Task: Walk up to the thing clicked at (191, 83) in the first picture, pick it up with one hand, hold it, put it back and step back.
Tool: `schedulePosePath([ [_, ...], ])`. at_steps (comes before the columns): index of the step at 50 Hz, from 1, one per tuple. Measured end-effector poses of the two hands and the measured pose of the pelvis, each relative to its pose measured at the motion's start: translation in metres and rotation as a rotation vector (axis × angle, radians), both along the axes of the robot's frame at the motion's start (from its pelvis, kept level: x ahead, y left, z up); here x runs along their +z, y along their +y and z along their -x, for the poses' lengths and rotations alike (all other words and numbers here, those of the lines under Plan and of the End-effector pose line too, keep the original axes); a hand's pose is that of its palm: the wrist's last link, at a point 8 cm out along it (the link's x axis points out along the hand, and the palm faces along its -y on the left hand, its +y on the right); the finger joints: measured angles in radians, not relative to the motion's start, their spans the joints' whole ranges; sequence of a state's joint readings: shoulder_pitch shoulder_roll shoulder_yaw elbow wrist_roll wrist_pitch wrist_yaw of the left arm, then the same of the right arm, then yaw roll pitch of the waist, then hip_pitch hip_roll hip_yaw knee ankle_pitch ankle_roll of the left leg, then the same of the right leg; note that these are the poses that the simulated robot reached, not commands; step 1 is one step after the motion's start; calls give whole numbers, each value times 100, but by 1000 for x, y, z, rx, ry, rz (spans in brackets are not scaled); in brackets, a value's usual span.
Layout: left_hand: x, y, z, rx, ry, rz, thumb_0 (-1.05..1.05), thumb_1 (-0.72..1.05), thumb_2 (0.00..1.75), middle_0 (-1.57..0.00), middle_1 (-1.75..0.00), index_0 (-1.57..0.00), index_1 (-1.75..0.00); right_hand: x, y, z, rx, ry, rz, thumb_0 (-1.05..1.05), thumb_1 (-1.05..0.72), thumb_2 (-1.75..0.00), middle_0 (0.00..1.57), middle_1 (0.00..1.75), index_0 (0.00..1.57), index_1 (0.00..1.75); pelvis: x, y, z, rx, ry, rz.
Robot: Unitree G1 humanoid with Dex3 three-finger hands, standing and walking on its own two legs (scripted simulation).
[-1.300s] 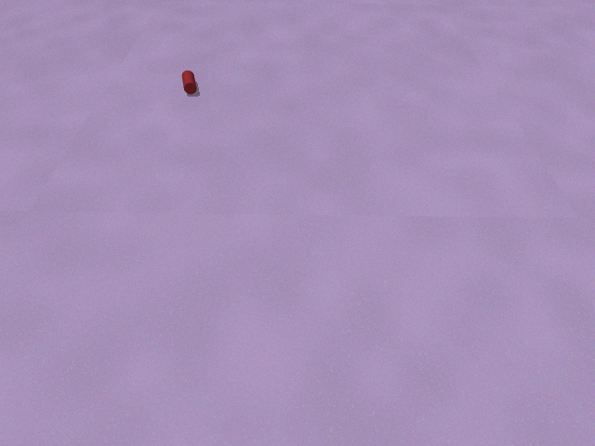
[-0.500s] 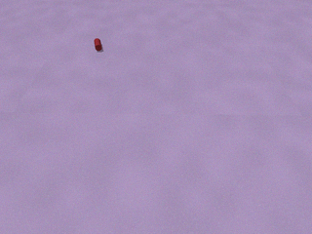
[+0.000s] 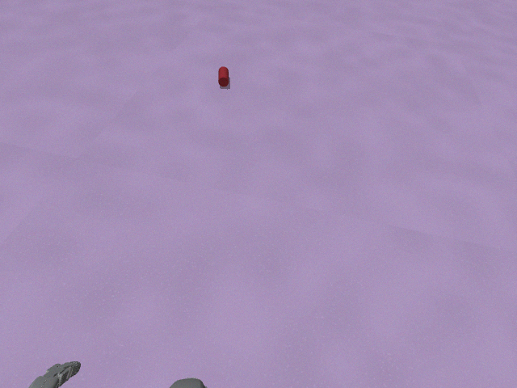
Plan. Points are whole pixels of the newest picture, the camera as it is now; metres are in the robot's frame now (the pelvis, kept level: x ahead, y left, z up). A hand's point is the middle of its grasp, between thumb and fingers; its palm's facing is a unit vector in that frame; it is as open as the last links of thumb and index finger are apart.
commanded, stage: walk up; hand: left
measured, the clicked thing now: (223, 76) +2.26 +0.35 -0.75
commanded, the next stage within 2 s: none
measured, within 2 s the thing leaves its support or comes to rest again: neither
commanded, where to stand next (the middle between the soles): +2.50 -0.02 m, yaw +92 degrees
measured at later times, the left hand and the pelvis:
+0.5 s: hand (71, 278) +0.32 +0.39 -0.14, palm faces +0.25 -0.94 -0.22, open 7.4 cm; pelvis +0.26 +0.09 +0.00, yaw +20 degrees
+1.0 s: hand (110, 212) +0.48 +0.37 -0.13, palm faces +0.65 -0.62 -0.44, open 7.4 cm; pelvis +0.67 +0.11 -0.02, yaw +42 degrees
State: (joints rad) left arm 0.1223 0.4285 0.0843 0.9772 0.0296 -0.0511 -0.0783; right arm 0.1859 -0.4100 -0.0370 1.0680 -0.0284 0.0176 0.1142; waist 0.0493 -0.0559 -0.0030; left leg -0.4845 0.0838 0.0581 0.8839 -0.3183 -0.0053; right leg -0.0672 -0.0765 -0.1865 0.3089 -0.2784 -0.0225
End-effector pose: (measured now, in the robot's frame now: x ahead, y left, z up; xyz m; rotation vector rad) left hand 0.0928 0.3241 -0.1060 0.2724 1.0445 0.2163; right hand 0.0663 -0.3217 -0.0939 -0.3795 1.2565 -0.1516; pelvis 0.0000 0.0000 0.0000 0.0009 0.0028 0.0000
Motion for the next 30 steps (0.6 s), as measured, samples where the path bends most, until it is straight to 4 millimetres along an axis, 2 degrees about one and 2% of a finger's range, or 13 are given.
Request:
schedulePosePath([
  [5,-6,50,-14,63,-10,-18,1,90,89,-20,-30,-21,-30,30,1,-91,75,-150,72,1,-90,-90,20,30,20,30,-9,24,-38,71,-21,10],
  [9,-26,98,-47,124,-54,-29,1,90,89,-20,-30,-21,-30,36,19,-159,118,-247,150,1,-90,-90,20,30,20,30,-32,54,-84,118,-30,25],
  [11,-37,115,-68,137,-62,-35,1,90,89,-20,-30,-20,-30,34,33,-183,122,-291,169,1,-90,-90,20,30,20,30,-42,66,-103,125,-38,-15],
  [13,-38,117,-92,126,-61,-14,1,91,89,-19,-30,-20,-30,31,49,-195,121,-297,159,1,-90,-90,20,30,20,30,-40,74,-119,146,-41,-7],
  [18,-16,100,-153,102,-113,87,1,91,89,-19,-30,-20,-30,27,84,-208,174,-111,118,1,-90,-90,20,30,20,30,-10,84,-164,228,-39,6],
  [22,-7,98,-186,135,-107,117,1,91,89,-20,-30,-20,-30,20,99,-241,219,-4,101,1,-90,-90,21,30,21,30,-2,91,-212,304,-27,12],
  [26,-7,110,-213,211,-69,83,1,90,89,-20,-30,-20,-30,10,105,-305,270,30,94,1,-89,-90,21,30,21,30,-6,92,-273,372,-3,1],
  [30,-8,126,-257,301,-64,20,1,90,89,-20,-30,-20,-30,-4,104,-397,350,28,108,1,-89,-90,21,30,21,30,-20,88,-345,437,31,-24],
])
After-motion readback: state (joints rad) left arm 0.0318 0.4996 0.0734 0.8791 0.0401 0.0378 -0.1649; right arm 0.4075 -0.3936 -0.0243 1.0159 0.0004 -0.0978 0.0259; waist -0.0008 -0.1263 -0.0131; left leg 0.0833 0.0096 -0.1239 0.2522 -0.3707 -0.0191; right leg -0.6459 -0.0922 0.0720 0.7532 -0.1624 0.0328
